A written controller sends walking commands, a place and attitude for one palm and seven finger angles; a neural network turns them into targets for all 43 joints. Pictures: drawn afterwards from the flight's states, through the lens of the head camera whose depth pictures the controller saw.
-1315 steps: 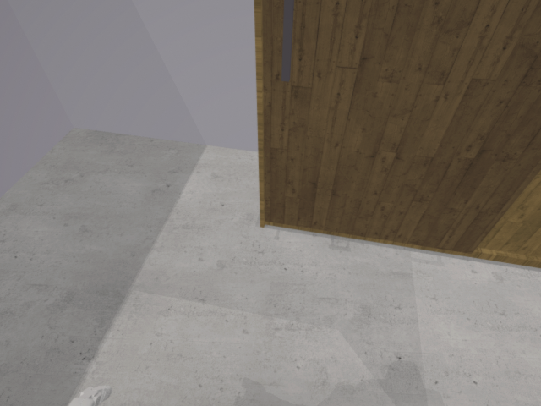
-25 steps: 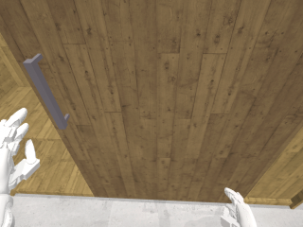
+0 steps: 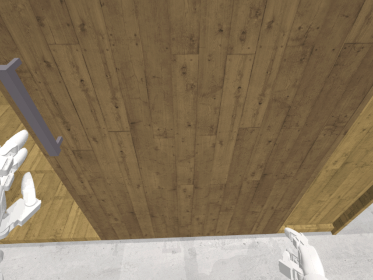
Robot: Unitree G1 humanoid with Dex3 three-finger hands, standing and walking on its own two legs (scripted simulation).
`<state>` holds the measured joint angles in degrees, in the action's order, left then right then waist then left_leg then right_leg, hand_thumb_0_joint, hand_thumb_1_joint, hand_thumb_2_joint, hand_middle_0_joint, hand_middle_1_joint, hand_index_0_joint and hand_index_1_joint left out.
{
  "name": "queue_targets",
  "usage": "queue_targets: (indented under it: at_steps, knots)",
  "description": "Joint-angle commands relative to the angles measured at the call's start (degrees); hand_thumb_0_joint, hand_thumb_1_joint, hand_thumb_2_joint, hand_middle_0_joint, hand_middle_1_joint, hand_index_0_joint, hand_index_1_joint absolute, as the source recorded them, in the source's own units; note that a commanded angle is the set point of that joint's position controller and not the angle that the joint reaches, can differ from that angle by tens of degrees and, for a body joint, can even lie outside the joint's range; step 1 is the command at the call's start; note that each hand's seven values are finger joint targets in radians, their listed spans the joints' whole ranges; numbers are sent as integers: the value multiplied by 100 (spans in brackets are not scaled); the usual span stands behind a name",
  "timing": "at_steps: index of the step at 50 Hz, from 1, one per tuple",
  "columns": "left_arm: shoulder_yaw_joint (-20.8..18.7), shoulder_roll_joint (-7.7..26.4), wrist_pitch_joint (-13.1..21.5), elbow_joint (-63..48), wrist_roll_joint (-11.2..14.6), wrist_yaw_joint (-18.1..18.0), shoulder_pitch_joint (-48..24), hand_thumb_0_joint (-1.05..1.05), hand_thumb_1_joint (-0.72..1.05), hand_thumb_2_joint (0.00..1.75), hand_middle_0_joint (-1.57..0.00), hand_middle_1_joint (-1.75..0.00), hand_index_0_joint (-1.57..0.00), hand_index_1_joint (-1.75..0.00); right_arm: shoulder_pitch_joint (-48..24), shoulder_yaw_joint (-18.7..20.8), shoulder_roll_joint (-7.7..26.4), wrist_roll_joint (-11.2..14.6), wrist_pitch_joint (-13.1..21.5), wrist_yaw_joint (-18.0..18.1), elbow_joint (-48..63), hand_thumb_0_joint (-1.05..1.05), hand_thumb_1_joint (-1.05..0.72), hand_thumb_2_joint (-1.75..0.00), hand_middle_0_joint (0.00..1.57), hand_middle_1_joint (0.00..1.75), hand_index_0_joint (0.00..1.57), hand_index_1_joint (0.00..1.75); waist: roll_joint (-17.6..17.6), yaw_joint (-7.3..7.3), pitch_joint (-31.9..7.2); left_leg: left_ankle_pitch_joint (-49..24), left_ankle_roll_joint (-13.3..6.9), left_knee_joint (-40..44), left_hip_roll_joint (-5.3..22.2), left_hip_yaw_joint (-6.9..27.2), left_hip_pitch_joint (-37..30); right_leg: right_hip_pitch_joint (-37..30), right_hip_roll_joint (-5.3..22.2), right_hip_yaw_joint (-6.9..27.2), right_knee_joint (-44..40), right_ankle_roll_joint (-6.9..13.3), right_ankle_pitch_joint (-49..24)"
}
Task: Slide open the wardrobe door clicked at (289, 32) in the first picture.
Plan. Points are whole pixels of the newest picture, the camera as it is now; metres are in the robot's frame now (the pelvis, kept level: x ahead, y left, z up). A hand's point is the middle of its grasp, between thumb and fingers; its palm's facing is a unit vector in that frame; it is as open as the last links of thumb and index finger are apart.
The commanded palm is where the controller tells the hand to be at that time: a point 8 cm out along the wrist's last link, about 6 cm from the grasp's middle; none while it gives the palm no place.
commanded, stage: step back with the hand held close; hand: left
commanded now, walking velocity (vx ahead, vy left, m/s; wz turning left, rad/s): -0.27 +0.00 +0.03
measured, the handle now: (37, 112) +0.43 +0.40 +0.14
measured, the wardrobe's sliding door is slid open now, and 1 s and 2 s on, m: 0.57 0.57 0.57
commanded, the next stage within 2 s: stop stepping back and stand still in 0.66 s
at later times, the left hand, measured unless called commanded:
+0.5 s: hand out of the picture +0.07 +0.36 +0.17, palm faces +0.45 -0.77 -0.45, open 7.4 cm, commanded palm +0.02 +0.39 +0.18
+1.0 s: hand out of the picture -0.12 +0.49 +0.18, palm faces +0.51 -0.84 -0.19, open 7.5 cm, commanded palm -0.20 +0.51 +0.18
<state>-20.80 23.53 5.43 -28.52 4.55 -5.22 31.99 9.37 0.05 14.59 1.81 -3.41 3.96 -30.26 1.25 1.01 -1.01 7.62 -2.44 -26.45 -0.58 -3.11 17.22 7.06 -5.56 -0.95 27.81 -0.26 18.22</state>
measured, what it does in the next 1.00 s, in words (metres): walks backwards: right foot, then left foot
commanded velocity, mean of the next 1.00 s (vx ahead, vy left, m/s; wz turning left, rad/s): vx -0.16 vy -0.07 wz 0.01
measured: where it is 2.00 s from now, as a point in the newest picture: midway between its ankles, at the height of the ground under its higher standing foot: outside the picture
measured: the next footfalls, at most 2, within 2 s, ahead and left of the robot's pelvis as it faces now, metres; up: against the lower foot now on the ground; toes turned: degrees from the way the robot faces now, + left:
right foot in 0.52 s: -0.16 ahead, -0.05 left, +0.00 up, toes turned +2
left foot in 0.88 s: -0.13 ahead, +0.28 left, +0.00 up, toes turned -5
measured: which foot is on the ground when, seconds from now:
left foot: down 0.00-0.72, up 0.74-0.86, down 0.88-1.00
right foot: down 0.00-0.28, up 0.30-0.50, down 0.52-0.84, up 0.86-1.00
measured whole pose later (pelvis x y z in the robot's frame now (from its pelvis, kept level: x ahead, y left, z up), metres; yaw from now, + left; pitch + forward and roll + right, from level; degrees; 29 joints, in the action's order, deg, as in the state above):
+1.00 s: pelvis -0.34 +0.21 -0.04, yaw +2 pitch -9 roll -6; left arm -28.0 26.2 10.4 -35.5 2.9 -6.5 11.5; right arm 7.2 0.2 4.3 -0.3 7.8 -1.4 -38.4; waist -6.5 2.4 10.5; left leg 12.4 2.5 -46.5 -0.4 7.0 27.6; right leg 29.4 -6.3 3.2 72.8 -0.4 29.2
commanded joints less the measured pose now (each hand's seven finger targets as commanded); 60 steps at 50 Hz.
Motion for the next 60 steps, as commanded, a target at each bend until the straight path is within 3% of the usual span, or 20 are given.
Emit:
queue_targets:
  at_steps: [1,8,15,23,28,34,36,37,39,42,44,46,51,53,55,56,57,58,59,60]
  knots:
    - [-1193,1366,486,-963,80,-224,-110,0,90,90,-20,-30,-20,-30,-639,172,483,-8,205,62,1000,0,-90,-90,20,30,20,30,-97,55,-319,-845,-148,-167,328,362,-339,543,1007,790,-710,-355,-3132]
    - [-824,1242,660,-1268,1,-372,-514,0,90,90,-20,-30,-20,-30,-469,168,477,-4,477,115,835,0,-90,-90,20,30,20,30,-220,21,-172,655,-31,-652,145,409,-350,1231,1599,1271,-1265,-91,-1379]
    - [-1089,1231,888,-1137,-275,-418,-729,0,90,90,-20,-30,-20,-30,-441,214,753,-198,844,237,747,0,-90,-90,20,30,20,30,1451,135,-96,3976,-661,2387,1559,2639,2220,-828,62,354,1274,14,144]
    - [-1022,1157,963,-1651,41,-240,21,0,90,90,-20,-30,-20,-30,-248,221,516,-195,974,1,604,0,-90,-90,20,30,20,30,664,124,-964,1603,717,1684,730,1265,-204,186,84,-39,-702,383,602]
    - [-942,1304,1075,-1812,87,-284,-859,0,90,90,-20,-30,-20,-30,-279,229,497,-50,1118,58,263,0,-90,-90,20,30,20,30,-594,-128,-1243,155,240,-412,401,684,-2315,2092,1121,409,-992,467,-353]
    - [-1327,1434,936,-1330,117,-257,-829,0,90,90,-20,-30,-20,-30,-483,374,528,-306,1086,-10,377,0,-90,-90,20,30,20,30,1939,270,-640,2904,1780,3284,1118,1615,1119,-587,-580,-566,1557,452,1860]
    - [-1285,1477,1212,-1335,135,-297,-371,0,90,90,-20,-30,-20,-30,-293,534,396,-49,1105,-181,338,0,-90,-90,20,30,20,30,-92,619,-791,1521,2478,-1828,-174,289,98,594,927,148,-821,1159,1873]
    - [-875,1168,1414,-1481,66,-327,-405,0,90,90,-20,-30,-20,-30,-239,554,384,203,1156,-237,120,0,-90,-90,20,30,20,30,-3435,404,-258,2244,1520,-7254,-187,1855,-1268,4143,3376,2937,-1658,1961,1392]
    - [-1176,1183,1200,-2094,-86,-121,-1344,0,90,90,-20,-30,-20,-30,-237,523,167,202,1265,-458,79,0,-90,-90,20,30,20,30,-1623,-65,14,3646,-618,-8004,359,2812,744,3445,3348,1556,-617,1784,-587]
    - [-783,1252,1028,-2246,-100,20,-2567,0,90,90,-20,-30,-20,-30,-375,273,567,-139,1083,-277,162,0,-90,-90,20,30,20,30,2183,-415,655,1148,498,-150,382,1150,417,2554,906,-423,2869,184,1124]
    - [-735,1237,1175,-2415,-229,-233,-3256,0,90,90,-20,-30,-20,-30,-270,455,688,-281,1437,-342,117,0,-90,-90,20,30,20,30,3978,-325,464,2756,483,1401,1440,3418,648,2857,184,393,4412,108,1893]
    - [-1088,1314,1123,-1639,-264,-213,-2524,0,90,90,-20,-30,-20,-30,-91,481,475,-232,1603,-340,-82,0,-90,-90,20,30,20,30,1884,-265,63,4987,270,1973,1463,3828,941,2768,-202,357,4932,-34,1118]
    - [-883,1074,690,-3104,3,-107,-1355,0,90,90,-20,-30,-20,-30,-893,618,236,-183,1322,-637,454,0,-90,-90,20,30,20,30,2793,219,-978,3548,2096,2747,495,1236,782,583,-686,-1028,4021,119,1140]
    - [-1050,1287,764,-2831,-34,-203,-266,0,90,90,-20,-30,-20,-30,-869,519,-29,-214,1224,-591,454,0,-90,-90,20,30,20,30,2418,594,-1180,2507,1892,725,12,-137,2437,-1910,-303,-988,1557,720,1919]
    - [-955,852,694,-1773,-155,-274,530,0,90,90,-20,-30,-20,-30,-155,442,-142,114,1009,-470,155,0,-90,-90,20,30,20,30,-2562,190,-531,2591,-104,-6483,-507,733,2077,1170,1994,1860,-518,1787,658]
    - [-895,939,581,-2394,36,-38,-514,0,90,90,-20,-30,-20,-30,-247,435,-95,19,863,-444,47,0,-90,-90,20,30,20,30,-1759,-311,-479,2022,-794,-7102,-221,1265,2220,1892,1932,1001,-651,1419,492]
    - [-2041,2414,896,-3077,148,-34,-1299,0,90,90,-20,-30,-20,-30,-378,256,-157,12,902,-374,440,0,-90,-90,20,30,20,30,-1439,-279,-422,1880,-236,-7546,119,1180,2431,1972,2632,2011,-1304,1716,1613]
    - [-2625,3149,1106,-2773,139,-179,-1912,0,90,90,-20,-30,-20,-30,-490,36,-150,-293,910,-310,583,0,-90,-90,20,30,20,30,-575,-363,-105,1712,87,-6319,663,862,2210,2046,2437,1743,-1248,340,1543]
    - [-2336,2475,973,-790,39,-246,-1342,0,90,90,-20,-30,-20,-30,-460,-55,-293,-368,916,-318,633,0,-90,-90,20,30,20,30,-617,-237,-10,1831,214,-5168,573,247,2367,1508,1996,1049,-892,-120,1613]
    - [-1455,1358,784,-544,34,-213,-1982,0,90,90,-20,-30,-20,-30,-581,194,-49,-165,966,-317,541,0,-90,-90,20,30,20,30,-1646,-233,-74,1979,242,-4305,416,-72,1974,1819,1880,1278,-1424,775,3378]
